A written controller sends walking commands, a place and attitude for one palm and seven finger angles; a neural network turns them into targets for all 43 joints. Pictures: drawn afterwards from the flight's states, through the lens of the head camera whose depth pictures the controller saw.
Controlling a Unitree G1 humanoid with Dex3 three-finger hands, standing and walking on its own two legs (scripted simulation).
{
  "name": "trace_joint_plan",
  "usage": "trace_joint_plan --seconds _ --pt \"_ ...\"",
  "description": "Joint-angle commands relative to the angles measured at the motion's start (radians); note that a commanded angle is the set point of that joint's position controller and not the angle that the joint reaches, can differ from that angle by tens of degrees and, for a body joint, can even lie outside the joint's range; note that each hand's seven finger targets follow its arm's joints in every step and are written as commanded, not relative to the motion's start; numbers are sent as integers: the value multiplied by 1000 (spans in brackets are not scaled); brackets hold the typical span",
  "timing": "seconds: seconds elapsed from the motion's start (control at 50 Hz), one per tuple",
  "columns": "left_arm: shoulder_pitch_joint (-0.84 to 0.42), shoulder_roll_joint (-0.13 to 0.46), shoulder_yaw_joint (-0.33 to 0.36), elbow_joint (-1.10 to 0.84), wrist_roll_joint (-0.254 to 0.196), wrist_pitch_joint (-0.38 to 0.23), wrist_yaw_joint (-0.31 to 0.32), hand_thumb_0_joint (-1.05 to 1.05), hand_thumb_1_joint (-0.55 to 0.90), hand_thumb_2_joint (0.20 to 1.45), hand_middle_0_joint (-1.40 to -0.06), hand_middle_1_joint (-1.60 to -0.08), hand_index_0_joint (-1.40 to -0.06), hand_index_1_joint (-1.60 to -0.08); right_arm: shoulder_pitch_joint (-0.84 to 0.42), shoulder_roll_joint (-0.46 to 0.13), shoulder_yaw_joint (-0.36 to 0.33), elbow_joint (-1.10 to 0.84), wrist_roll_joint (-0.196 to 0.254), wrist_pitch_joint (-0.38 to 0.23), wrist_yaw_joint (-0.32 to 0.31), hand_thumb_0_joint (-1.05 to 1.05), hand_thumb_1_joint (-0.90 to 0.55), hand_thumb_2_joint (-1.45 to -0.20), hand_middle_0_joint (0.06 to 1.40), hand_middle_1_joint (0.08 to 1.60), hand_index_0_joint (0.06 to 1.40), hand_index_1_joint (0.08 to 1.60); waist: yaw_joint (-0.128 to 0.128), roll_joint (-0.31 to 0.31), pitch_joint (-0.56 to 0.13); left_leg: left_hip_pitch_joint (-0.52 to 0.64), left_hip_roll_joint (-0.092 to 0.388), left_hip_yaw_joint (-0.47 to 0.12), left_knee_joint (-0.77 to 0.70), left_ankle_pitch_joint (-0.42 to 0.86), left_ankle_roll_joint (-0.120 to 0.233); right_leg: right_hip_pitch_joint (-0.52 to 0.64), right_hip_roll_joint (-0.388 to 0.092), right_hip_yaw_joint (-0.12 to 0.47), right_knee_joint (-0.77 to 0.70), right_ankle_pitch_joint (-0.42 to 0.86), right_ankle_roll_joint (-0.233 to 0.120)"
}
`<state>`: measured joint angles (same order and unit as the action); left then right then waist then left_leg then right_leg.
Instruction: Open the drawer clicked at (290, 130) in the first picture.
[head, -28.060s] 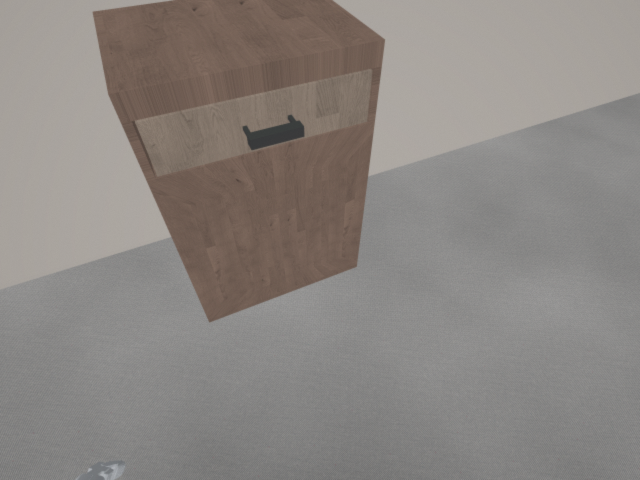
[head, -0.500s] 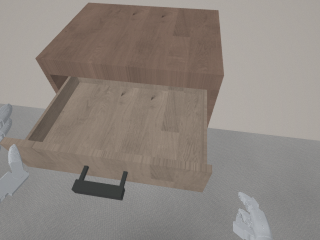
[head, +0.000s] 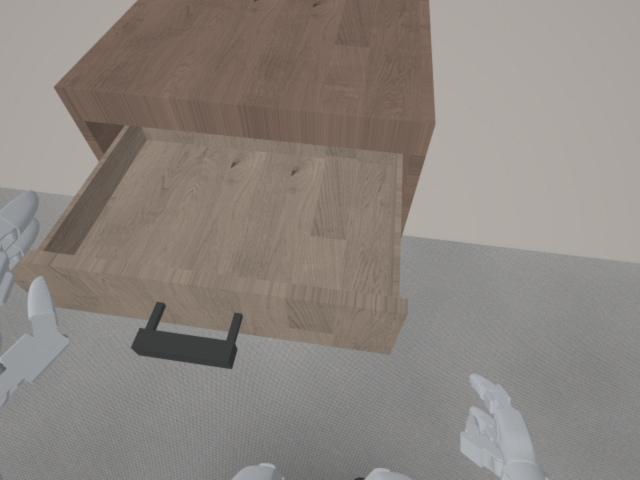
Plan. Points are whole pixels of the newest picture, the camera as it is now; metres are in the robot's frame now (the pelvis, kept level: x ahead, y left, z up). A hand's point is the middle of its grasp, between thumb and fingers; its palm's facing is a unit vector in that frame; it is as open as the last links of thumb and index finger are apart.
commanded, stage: step back with the hand held close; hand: left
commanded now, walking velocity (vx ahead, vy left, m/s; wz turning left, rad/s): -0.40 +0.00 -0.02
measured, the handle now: (191, 331) +0.30 +0.19 -0.02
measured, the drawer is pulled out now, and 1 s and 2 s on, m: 0.28 0.28 0.28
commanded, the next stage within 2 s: stop stepping back and stand still in 0.46 s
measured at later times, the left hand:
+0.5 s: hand out of the picture +0.11 +0.17 +0.18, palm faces +0.28 -0.83 -0.49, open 7.4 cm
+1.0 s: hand out of the picture -0.01 +0.19 +0.18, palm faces +0.43 -0.79 -0.44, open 7.4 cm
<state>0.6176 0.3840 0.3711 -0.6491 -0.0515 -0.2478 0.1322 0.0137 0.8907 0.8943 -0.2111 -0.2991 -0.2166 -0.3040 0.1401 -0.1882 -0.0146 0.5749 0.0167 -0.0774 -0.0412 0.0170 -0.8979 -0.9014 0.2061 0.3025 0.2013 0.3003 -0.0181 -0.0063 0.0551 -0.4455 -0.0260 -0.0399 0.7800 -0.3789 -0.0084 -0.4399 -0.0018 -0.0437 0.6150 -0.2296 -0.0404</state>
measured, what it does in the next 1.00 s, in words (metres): walks backwards: left foot, then right foot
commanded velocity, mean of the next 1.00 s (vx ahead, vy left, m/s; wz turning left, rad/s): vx -0.12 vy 0.02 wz -0.03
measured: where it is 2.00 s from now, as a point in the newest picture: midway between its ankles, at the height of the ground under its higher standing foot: outside the picture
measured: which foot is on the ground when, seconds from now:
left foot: up 0.00-0.12, down 0.14-0.38, up 0.40-0.70, down 0.72-1.00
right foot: down 0.00-0.16, up 0.18-0.34, down 0.36-1.00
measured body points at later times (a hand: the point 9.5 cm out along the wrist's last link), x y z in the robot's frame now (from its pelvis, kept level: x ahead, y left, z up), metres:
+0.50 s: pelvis -0.10 -0.04 +0.01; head -0.04 -0.05 +0.46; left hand +0.09 +0.21 +0.20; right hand +0.09 -0.26 -0.09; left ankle -0.12 +0.11 -0.66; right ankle -0.08 -0.11 -0.72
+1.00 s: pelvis -0.19 -0.05 +0.01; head -0.19 -0.06 +0.46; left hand -0.04 +0.23 +0.20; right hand -0.04 -0.28 -0.09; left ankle -0.22 +0.06 -0.71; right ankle -0.11 -0.12 -0.73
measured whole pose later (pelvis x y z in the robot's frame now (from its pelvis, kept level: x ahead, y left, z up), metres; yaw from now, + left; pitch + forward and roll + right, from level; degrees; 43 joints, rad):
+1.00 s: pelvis -0.19 -0.05 +0.01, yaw +2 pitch -1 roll +2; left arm 0.60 0.35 0.36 -0.55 -0.02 -0.20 0.16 0.01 0.89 0.89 -0.21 -0.30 -0.22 -0.30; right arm 0.24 -0.20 0.00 0.66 0.01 -0.09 -0.05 0.02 -0.90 -0.90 0.20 0.30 0.20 0.30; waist 0.00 -0.01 0.00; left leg -0.24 -0.02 0.04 0.65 -0.44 0.04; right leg -0.34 0.02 -0.06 0.51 -0.16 -0.07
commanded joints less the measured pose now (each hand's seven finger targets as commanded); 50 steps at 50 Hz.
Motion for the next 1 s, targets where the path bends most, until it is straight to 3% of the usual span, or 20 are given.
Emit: trace_joint_plan --seconds 0.0,0.06,0.08,0.12,0.16,0.24,0.32,0.34,0.36,0.38,0.4,0.44,0.6,0.64,0.68,0.74,0.82,0.88,0.92,0.98 --pt "82 169 178 -171 -10 -35 37 0 900 900 -200 -300 -200 -300 -66 -79 -31 -179 4 -13 -25 0 -900 -900 200 300 200 300 14 -180 -231 32 37 -15 179 -156 5 138 -342 275 -260 373 -134" --pt "85 164 172 -182 -1 -40 38 0 900 900 -200 -300 -200 -300 -48 -96 -18 -150 -8 -2 -44 0 -900 -900 200 300 200 300 -5 -74 -239 120 30 71 -296 33 12 213 -230 149 -166 371 -31" --pt "65 167 157 -208 2 -48 38 0 900 900 -200 -300 -200 -300 -46 -111 -36 -141 -10 -14 -48 0 -900 -900 200 300 200 300 -11 -15 -228 161 72 58 -416 189 27 214 -191 121 -99 342 8" --pt "57 193 175 -231 18 -62 40 0 900 900 -200 -300 -200 -300 -74 -145 -76 -151 -5 -52 -38 0 -900 -900 200 300 200 300 5 204 -221 124 323 -122 -454 451 114 172 -65 37 133 46 71" --pt "39 172 173 -276 -4 -73 43 0 900 900 -200 -300 -200 -300 -59 -121 -75 -158 -15 -94 -25 0 -900 -900 200 300 200 300 4 304 -241 130 367 -131 -425 679 152 66 -29 38 344 -217 65" --pt "4 103 110 -245 -8 -65 38 0 900 900 -200 -300 -200 -300 -25 -126 -76 -94 -16 -116 -14 0 -900 -900 200 300 200 300 3 189 -173 311 352 -51 -330 925 127 -6 -16 33 222 -219 60" --pt "-20 124 117 -171 4 -47 17 0 900 900 -200 -300 -200 -300 -66 -143 -59 -98 -16 -98 0 0 -900 -900 200 300 200 300 26 135 -137 213 332 -26 -237 632 74 179 -61 24 -143 63 59" --pt "-52 117 101 -164 6 -50 8 0 900 900 -200 -300 -200 -300 -69 -136 -51 -109 -8 -92 2 0 -900 -900 200 300 200 300 21 21 -131 153 260 30 -167 440 42 217 -99 22 -219 260 59" --pt "-79 176 130 -157 12 -51 8 0 900 900 -200 -300 -200 -300 -72 -116 -47 -122 -1 -79 1 0 -900 -900 200 300 200 300 6 -202 -130 35 137 116 -30 128 -9 233 -254 190 -259 579 0" --pt "-31 174 140 -141 -5 -38 10 0 900 900 -200 -300 -200 -300 -80 -113 -69 -135 19 -72 3 0 -900 -900 200 300 200 300 20 -359 -220 -7 5 73 243 -152 -21 216 -381 363 -308 677 -38" --pt "39 169 143 -127 -15 -35 12 0 900 900 -200 -300 -200 -300 -86 -97 -58 -131 8 -60 4 0 -900 -900 200 300 200 300 20 -254 -258 -21 9 -19 371 -136 -16 239 -381 290 -289 643 -19" --pt "115 162 168 -129 -13 -22 21 0 900 900 -200 -300 -200 -300 -102 -55 -17 -156 5 -26 -10 0 -900 -900 200 300 200 300 15 -145 -296 -68 24 -8 349 -122 -41 294 -322 228 -231 663 -73" --pt "129 167 131 -177 15 -6 47 0 900 900 -200 -300 -200 -300 -23 -119 -16 -173 -1 3 -37 0 -900 -900 200 300 200 300 3 -117 -247 148 5 83 -173 -60 30 286 -276 234 -349 150 -61" --pt "142 180 129 -208 22 -8 53 0 900 900 -200 -300 -200 -300 12 -136 -23 -168 2 -13 -38 0 -900 -900 200 300 200 300 -13 -54 -231 266 41 85 -419 59 53 253 -233 196 -314 -4 -28" --pt "90 185 121 -234 23 -30 53 0 900 900 -200 -300 -200 -300 -19 -165 -41 -182 -1 -54 -39 0 -900 -900 200 300 200 300 9 155 -139 226 181 -30 -581 111 93 245 -101 126 -179 -90 28" --pt "51 196 160 -211 26 -27 72 0 900 900 -200 -300 -200 -300 -28 -119 -38 -158 -1 -89 -34 0 -900 -900 200 300 200 300 -7 289 -111 130 279 -113 -571 160 138 177 -19 28 118 -195 55" --pt "26 168 129 -132 18 -15 51 0 900 900 -200 -300 -200 -300 -21 -163 -47 -124 11 -90 -24 0 -900 -900 200 300 200 300 10 61 -13 26 204 -21 -425 110 110 301 -38 45 -110 -47 54" --pt "-63 145 99 -66 27 -26 35 0 900 900 -200 -300 -200 -300 -12 -159 -45 -106 2 -82 -30 0 -900 -900 200 300 200 300 -3 -104 12 74 40 44 -229 -197 68 97 -157 338 -421 -499 -4" --pt "-83 160 93 -86 26 -16 38 0 900 900 -200 -300 -200 -300 14 -149 -50 -88 1 -69 -25 0 -900 -900 200 300 200 300 -11 -176 -45 160 -5 92 -21 -103 57 30 -265 460 -516 -563 -44" --pt "-51 151 89 -104 34 -9 45 0 900 900 -200 -300 -200 -300 14 -117 -18 -84 -14 -70 -30 0 -900 -900 200 300 200 300 -20 -133 -125 290 5 107 -239 -62 72 23 -210 276 -419 -467 -41"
